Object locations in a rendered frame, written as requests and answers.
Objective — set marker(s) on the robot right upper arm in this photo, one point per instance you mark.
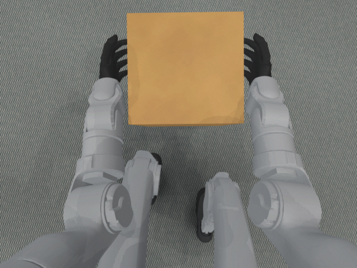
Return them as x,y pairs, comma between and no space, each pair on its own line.
289,214

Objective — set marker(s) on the robot left upper arm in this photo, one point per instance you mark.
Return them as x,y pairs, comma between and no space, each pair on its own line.
94,215

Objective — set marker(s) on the left robot thigh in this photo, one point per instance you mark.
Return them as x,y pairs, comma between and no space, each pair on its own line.
129,249

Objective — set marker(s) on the robot right forearm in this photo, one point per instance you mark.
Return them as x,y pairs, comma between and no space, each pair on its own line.
275,154

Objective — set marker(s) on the right robot hand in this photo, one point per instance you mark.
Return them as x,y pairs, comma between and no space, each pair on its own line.
260,64

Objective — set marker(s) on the left robot hand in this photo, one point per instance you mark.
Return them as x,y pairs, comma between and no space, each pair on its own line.
109,67

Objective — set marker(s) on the robot right foot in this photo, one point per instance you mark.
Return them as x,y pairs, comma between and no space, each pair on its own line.
202,236

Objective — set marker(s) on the robot left forearm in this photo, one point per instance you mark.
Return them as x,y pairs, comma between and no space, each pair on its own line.
101,159

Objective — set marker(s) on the carton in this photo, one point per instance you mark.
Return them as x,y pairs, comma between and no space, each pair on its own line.
185,68

